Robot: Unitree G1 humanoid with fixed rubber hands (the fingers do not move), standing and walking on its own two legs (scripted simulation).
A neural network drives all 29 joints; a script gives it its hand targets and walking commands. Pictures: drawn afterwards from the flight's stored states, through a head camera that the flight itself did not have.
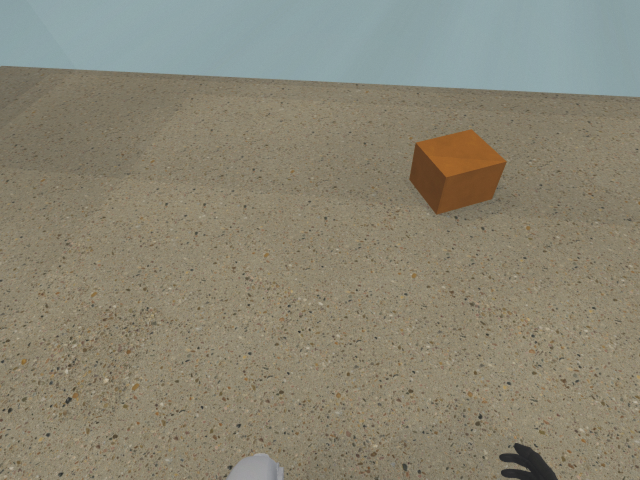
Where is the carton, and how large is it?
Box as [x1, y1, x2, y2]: [409, 129, 506, 214]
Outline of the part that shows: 471,129 416,142 409,179 436,214 490,199 492,197 506,161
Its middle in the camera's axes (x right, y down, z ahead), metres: +0.62 -0.33 +1.79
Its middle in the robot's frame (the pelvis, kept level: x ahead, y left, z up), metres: +1.55 -0.43 -0.68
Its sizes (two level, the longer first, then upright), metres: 0.290 0.265 0.215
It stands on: the floor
